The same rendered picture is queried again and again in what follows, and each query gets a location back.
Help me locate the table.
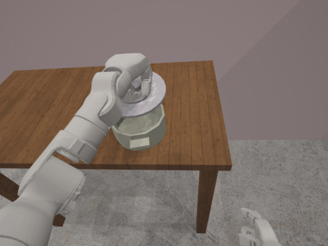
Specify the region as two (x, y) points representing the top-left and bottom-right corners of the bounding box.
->
(0, 60), (232, 234)

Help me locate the knob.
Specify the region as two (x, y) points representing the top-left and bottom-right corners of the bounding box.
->
(132, 77), (141, 92)

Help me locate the left robot upper arm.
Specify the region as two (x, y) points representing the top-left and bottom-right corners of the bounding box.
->
(0, 155), (86, 246)

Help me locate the robot left hand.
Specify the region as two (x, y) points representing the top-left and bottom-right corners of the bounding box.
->
(105, 53), (153, 103)

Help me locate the pot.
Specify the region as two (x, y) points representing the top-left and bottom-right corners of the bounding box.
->
(111, 104), (167, 151)

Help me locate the lid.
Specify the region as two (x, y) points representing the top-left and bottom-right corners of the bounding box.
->
(122, 72), (166, 118)

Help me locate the left robot forearm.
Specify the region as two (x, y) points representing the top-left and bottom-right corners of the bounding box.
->
(18, 65), (132, 196)

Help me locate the robot right hand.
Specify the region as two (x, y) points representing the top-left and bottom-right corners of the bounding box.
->
(239, 208), (279, 246)

